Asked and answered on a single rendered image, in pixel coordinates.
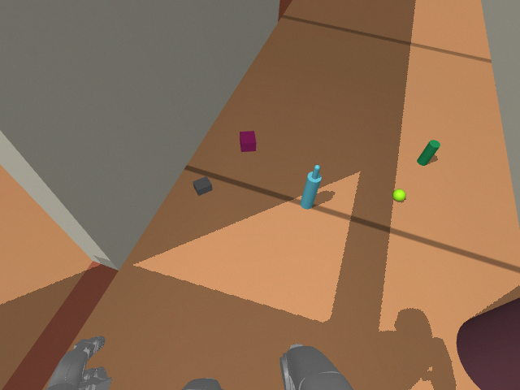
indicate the left robot hand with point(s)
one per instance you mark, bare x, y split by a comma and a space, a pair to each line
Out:
71, 368

